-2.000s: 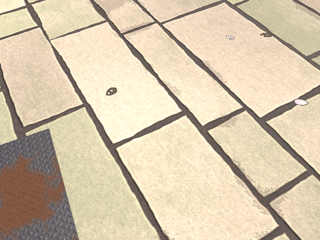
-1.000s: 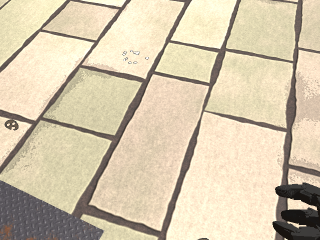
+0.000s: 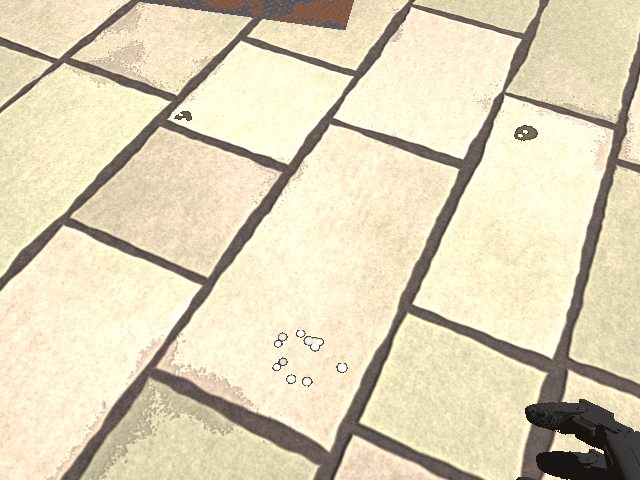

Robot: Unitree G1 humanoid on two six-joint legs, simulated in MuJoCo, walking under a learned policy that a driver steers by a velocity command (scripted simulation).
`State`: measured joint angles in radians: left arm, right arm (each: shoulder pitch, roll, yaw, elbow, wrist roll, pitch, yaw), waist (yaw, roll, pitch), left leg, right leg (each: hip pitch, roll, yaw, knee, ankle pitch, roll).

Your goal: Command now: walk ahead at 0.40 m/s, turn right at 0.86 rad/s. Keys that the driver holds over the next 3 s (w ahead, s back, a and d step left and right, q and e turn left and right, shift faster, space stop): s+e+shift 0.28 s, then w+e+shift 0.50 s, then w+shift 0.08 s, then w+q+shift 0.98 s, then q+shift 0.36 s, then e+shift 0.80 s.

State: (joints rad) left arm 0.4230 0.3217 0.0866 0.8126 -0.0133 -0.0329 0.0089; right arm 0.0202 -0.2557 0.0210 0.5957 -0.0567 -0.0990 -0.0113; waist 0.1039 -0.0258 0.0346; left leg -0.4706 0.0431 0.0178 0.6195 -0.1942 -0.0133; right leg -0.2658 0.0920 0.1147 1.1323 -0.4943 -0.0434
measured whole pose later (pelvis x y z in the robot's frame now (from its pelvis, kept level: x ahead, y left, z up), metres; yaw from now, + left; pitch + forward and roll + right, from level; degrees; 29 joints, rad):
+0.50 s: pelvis +0.20 +0.01 +0.01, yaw -27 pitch +1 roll +1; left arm 0.23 0.31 0.08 0.64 0.03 0.08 -0.03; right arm 0.22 -0.26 -0.01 0.68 -0.04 0.01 0.01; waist 0.01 -0.03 0.04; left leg -0.38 0.01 -0.04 0.77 -0.49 0.00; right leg -0.40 0.15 0.11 0.48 -0.12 -0.10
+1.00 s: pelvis +0.35 -0.19 -0.02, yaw -50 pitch +3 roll +0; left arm 0.00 0.30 0.03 0.58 0.05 0.00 -0.09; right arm 0.58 -0.26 -0.03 0.93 -0.02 -0.05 -0.01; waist -0.10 -0.02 0.01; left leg 0.16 0.21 0.27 0.51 -0.45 -0.06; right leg -0.55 0.01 -0.07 0.72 -0.26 -0.13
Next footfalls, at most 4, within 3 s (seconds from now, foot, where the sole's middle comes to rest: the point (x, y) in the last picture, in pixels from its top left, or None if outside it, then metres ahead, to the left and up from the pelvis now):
0.28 right None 0.30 -0.10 -0.77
0.54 left None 0.32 0.10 -0.76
0.98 right None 0.36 -0.35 -0.76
1.44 left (614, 362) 0.77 -0.57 -0.76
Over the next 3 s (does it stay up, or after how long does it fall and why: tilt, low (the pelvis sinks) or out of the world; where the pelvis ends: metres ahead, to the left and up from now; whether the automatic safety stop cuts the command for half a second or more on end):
stays up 1.22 -0.80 0.02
